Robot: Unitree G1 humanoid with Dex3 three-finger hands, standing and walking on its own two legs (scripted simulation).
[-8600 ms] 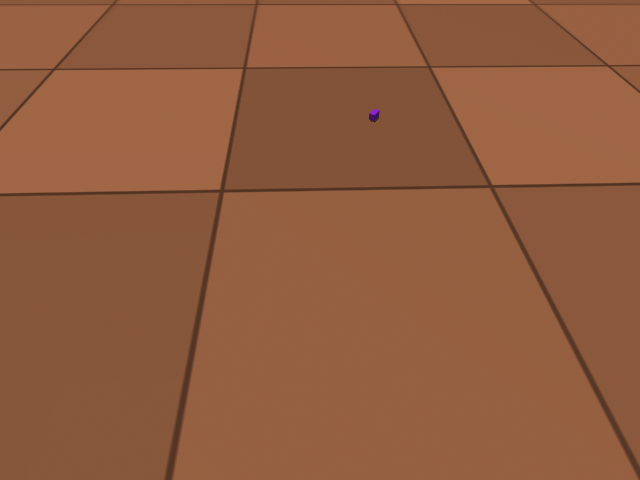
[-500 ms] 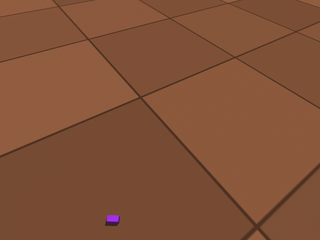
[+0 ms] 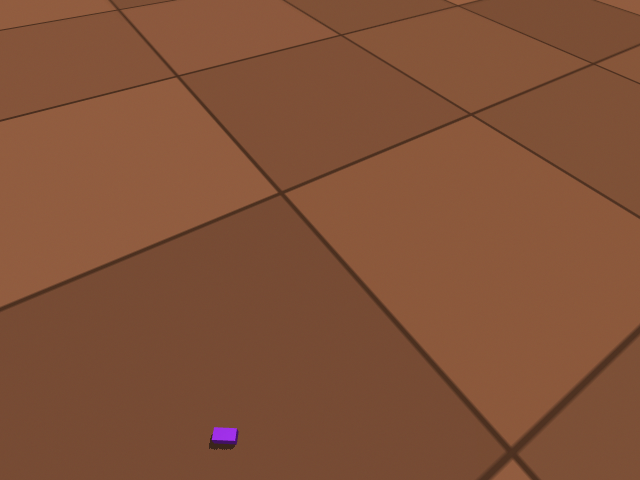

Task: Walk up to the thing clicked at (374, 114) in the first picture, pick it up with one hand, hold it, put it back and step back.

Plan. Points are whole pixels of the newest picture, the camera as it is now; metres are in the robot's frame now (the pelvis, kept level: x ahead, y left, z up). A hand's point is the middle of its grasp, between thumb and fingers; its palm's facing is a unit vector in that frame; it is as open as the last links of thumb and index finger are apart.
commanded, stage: walk up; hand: left
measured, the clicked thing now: (225, 435) +0.38 +0.25 -0.77
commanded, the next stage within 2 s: stand in 0.08 s
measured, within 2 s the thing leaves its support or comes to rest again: neither
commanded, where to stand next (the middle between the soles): +0.01 +0.01 m, yaw -1 degrees
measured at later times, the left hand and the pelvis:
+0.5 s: hand out of the picture +0.07 +0.26 -0.16, palm faces -0.03 -0.94 -0.33, open 7.4 cm; pelvis +0.00 +0.01 +0.00, yaw -1 degrees
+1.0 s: hand out of the picture +0.07 +0.25 -0.16, palm faces -0.04 -0.94 -0.34, open 7.4 cm; pelvis +0.00 +0.00 +0.00, yaw -1 degrees
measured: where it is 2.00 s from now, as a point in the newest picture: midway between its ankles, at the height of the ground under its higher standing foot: outside the picture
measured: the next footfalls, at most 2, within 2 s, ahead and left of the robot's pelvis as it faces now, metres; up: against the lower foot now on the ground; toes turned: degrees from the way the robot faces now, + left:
none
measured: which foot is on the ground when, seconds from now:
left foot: down 0.00-1.00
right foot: down 0.00-1.00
